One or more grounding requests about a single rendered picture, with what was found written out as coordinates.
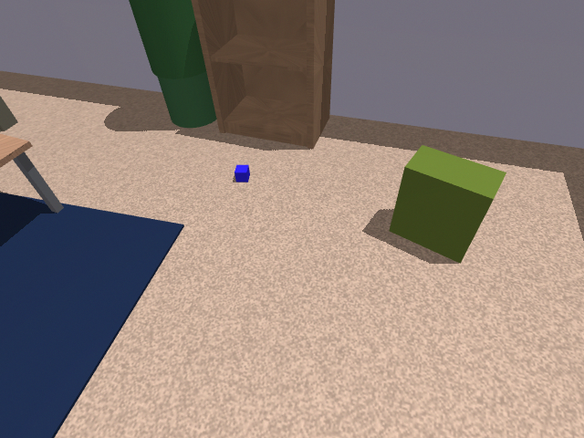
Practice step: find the bookshelf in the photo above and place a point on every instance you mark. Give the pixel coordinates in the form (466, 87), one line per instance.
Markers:
(269, 66)

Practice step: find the potted plant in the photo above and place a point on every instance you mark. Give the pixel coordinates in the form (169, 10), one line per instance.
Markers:
(170, 37)

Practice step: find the coffee table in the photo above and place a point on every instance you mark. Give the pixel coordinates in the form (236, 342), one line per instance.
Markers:
(12, 148)

